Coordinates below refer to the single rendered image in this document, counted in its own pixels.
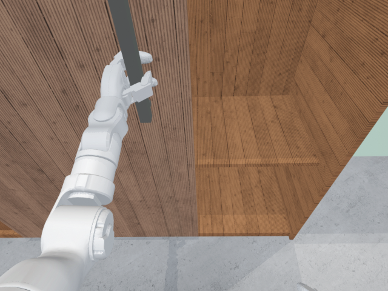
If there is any robot left hand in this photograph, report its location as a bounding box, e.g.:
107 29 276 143
101 51 158 110

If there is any left robot upper arm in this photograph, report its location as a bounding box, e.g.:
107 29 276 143
0 205 114 291

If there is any handle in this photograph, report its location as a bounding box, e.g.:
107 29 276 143
108 0 152 123

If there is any left robot forearm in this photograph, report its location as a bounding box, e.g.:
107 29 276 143
41 96 128 251

